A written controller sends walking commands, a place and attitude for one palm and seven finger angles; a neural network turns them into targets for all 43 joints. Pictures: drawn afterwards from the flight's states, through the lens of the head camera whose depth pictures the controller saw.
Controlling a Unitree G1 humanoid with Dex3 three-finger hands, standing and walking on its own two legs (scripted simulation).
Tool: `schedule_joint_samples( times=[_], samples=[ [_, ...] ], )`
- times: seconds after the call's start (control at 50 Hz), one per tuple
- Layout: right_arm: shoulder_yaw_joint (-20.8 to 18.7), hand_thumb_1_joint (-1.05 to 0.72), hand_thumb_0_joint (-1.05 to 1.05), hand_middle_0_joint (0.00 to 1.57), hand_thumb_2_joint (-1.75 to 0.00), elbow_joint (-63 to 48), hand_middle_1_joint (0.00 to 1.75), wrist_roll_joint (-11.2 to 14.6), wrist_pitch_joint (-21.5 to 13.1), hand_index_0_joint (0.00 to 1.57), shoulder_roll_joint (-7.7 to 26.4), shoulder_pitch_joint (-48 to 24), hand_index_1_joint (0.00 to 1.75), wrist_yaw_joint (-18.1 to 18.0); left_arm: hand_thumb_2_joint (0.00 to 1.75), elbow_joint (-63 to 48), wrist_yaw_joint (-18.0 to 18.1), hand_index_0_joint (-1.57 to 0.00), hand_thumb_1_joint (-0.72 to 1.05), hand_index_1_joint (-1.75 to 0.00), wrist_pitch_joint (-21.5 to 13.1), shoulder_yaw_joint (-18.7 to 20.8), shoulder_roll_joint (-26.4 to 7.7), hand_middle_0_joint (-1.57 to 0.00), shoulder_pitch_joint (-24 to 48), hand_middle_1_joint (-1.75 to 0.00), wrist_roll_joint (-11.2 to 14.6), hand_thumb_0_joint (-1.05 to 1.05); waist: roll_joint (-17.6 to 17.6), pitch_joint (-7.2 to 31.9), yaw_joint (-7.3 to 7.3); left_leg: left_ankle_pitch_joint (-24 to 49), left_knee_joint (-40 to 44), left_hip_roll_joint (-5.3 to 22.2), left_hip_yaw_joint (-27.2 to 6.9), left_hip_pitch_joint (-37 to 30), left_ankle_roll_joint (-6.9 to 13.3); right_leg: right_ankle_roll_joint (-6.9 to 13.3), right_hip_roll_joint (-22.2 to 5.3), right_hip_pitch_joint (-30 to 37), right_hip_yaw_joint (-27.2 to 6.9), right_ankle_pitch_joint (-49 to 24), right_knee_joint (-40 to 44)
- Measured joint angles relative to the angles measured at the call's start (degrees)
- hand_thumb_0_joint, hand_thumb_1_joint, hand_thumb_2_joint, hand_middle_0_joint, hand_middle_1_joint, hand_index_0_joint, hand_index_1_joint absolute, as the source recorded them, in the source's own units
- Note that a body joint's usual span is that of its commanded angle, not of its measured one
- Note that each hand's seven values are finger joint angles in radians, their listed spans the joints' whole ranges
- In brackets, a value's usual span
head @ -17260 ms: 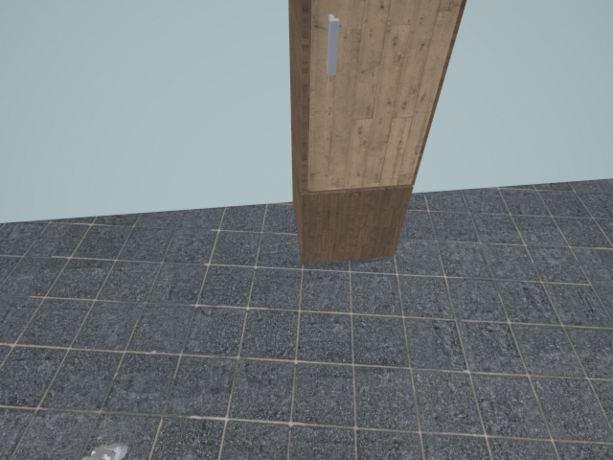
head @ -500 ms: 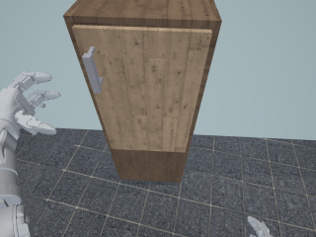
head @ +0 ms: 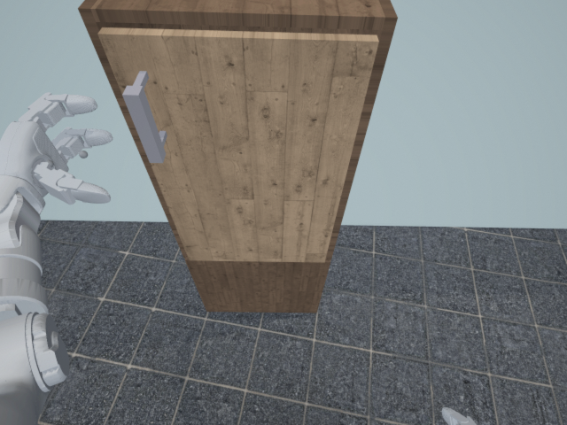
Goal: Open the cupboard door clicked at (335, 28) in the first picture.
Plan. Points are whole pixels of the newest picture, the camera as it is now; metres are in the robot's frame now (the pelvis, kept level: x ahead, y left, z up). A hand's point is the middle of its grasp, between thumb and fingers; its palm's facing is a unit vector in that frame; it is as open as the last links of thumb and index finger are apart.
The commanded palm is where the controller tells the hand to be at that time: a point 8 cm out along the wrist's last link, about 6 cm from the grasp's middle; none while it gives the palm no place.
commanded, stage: move the hooked fingers beside the handle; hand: left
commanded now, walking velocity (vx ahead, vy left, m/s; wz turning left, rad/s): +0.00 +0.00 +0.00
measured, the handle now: (149, 118) +0.51 +0.21 +0.14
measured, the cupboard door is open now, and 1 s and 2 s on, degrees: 0 0 0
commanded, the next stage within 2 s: none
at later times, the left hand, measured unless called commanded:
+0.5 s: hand (95, 126) +0.48 +0.27 +0.15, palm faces +0.00 -1.00 -0.01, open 14.0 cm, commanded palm +0.46 +0.33 +0.15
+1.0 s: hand (81, 137) +0.46 +0.28 +0.15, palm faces -0.02 -1.00 +0.01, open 14.0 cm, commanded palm +0.44 +0.33 +0.14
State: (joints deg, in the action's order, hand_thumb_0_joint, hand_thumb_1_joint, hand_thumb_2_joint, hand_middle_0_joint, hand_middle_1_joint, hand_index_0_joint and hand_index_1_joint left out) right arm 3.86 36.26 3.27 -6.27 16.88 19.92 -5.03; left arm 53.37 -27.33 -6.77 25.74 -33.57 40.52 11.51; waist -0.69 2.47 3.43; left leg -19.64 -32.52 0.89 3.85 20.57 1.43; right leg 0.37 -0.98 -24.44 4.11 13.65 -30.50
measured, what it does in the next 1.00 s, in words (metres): stands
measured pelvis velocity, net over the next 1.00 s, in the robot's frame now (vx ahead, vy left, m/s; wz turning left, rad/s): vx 0.01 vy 0.01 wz -0.01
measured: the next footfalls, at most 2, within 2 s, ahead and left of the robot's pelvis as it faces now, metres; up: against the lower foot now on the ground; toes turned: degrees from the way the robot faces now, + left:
none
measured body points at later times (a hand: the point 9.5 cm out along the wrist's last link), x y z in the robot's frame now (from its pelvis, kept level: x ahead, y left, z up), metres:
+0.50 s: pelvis +0.00 +0.00 -0.01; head +0.09 +0.01 +0.43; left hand +0.48 +0.33 +0.16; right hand +0.02 -0.28 -0.11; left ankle -0.04 +0.10 -0.73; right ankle +0.01 -0.12 -0.73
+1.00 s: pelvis +0.01 +0.01 -0.01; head +0.08 +0.02 +0.44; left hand +0.46 +0.34 +0.15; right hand +0.05 -0.27 -0.11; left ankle -0.04 +0.10 -0.73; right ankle +0.01 -0.12 -0.73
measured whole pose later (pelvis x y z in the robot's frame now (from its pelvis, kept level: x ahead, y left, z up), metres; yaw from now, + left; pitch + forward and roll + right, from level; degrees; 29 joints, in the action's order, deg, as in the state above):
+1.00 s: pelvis +0.01 +0.01 -0.01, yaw +0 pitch +13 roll -2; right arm 2.8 34.9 2.6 2.0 17.2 22.1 -3.0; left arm 63.4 -30.4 -9.1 26.9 -39.5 48.7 9.9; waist -0.5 4.7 5.7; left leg -22.0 -37.3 1.6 3.5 27.8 1.8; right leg 0.0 -0.4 -30.6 4.3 14.6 -32.8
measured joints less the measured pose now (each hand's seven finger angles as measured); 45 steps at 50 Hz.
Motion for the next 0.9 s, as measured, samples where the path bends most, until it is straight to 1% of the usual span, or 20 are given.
schedule_joint_samples(
  times=[0.12,0.26,0.34,0.42,0.48,0.52,0.6,0.66,0.78,0.9],
  samples=[
    [-0.32,-0.91,0.01,0.21,-0.9,0.12,0.3,-0.06,1.63,0.2,0.47,1.22,0.3,0.35,0.3,4.91,-0.75,-0.3,-0.5,-1.2,-0.3,1.32,-3.14,-0.3,2.58,-1.2,-1.31,-0.01,0.26,0.25,0.9,-0.5,-0.73,0.33,0.06,1.38,-0.12,0.14,0.3,-1.38,-0.06,0.37,-0.56],
    [-0.9,-0.91,0.01,0.21,-0.9,1.17,0.3,-0.28,3.04,0.2,1.24,2.16,0.3,0.17,0.3,8.55,-1.97,-0.3,-0.5,-1.2,-2.31,0.13,-4.78,-0.29,6.81,-1.2,-1.47,-0.01,0.41,-0.33,1.29,-0.86,-2.13,0.44,-0.56,3.91,-0.14,0.18,0.31,-3.36,0.52,0.55,-1.26],
    [-0.84,-0.91,0.01,0.21,-0.9,1.59,0.3,-0.51,3.68,0.2,1.38,2.09,0.3,0.1,0.3,11.69,-2.29,-0.3,-0.5,-1.2,-2.59,0.31,-5.89,-0.29,10.35,-1.2,-2.34,-0.01,0.71,-0.15,2.37,-1.02,-2.88,0.51,-0.8,5.59,-0.17,0.22,0.34,-4.82,0.75,0.59,-1.65],
    [-0.84,-0.91,0.01,0.21,-0.9,0.93,0.3,-0.73,4.62,0.2,1.45,2.3,0.3,0.3,0.3,14.21,-1.86,-0.3,-0.5,-1.2,-2.58,1.55,-7.96,-0.3,12.37,-1.2,-3.81,-0.01,0.77,0.23,3.7,-1.23,-3.38,0.72,-0.46,7.02,-0.13,0.2,0.54,-6.33,0.4,0.53,-1.97],
    [-0.98,-0.91,0.01,0.21,-0.9,0.51,0.3,-0.85,5.33,0.2,1.36,2.93,0.3,0.52,0.3,14.85,-1.72,-0.3,-0.5,-1.2,-3.03,1.79,-8.95,-0.3,13.24,-1.2,-4.46,-0.01,0.69,0.3,4.19,-1.39,-3.66,0.84,-0.23,7.75,-0.08,0.14,0.66,-7.1,0.17,0.5,-2.09],
    [-0.97,-0.91,0.01,0.21,-0.9,0.34,0.3,-0.92,6.0,0.2,1.29,3.41,0.3,0.74,0.3,14.91,-1.97,-0.3,-0.5,-1.2,-3.52,2.7,-9.36,-0.3,13.31,-1.2,-4.55,-0.01,0.63,0.54,4.36,-1.51,-3.73,0.94,0.02,8.03,-0.04,0.09,0.78,-7.46,-0.08,0.47,-2.09],
    [-0.85,-0.91,0.01,0.21,-0.9,-0.04,0.3,-0.88,7.33,0.2,1.06,4.44,0.3,1.12,0.3,15.73,-2.72,-0.3,-0.5,-1.2,-3.7,3.09,-10.24,-0.29,13.08,-1.2,-3.98,-0.01,0.51,0.98,4.47,-1.84,-3.96,1.07,0.33,8.34,0.05,-0.01,0.93,-7.86,-0.4,0.59,-2.2],
    [-0.9,-0.91,0.01,0.21,-0.9,-0.45,0.3,-0.87,8.17,0.2,0.94,5.09,0.3,1.44,0.3,15.0,-3.22,-0.3,-0.5,-1.2,-3.38,3.07,-10.16,-0.29,11.61,-1.2,-3.89,-0.01,0.31,1.24,4.26,-2.0,-4.06,1.05,0.48,8.52,0.14,-0.11,0.92,-8.08,-0.56,0.67,-2.28],
    [-0.98,-0.91,0.01,0.21,-0.9,-0.86,0.3,-0.79,9.13,0.2,0.42,5.06,0.3,2.0,0.3,11.51,-3.52,-0.3,-0.5,-1.2,-4.06,4.48,-8.44,-0.29,8.02,-1.2,-2.59,-0.01,0.5,1.47,3.45,-2.35,-4.33,1.15,0.54,8.04,0.25,-0.23,1.02,-7.51,-0.65,0.82,-2.27],
    [-1.25,-0.91,0.01,0.21,-0.9,-0.84,0.3,-0.7,8.72,0.2,0.22,3.82,0.3,2.1,0.3,8.91,-3.3,-0.3,-0.5,-1.2,-3.96,2.56,-6.66,-0.29,7.22,-1.2,-1.81,-0.01,0.37,2.08,2.68,-2.54,-4.68,1.02,-0.16,7.44,0.23,-0.3,0.87,-6.36,0.01,0.95,-2.04]
  ],
)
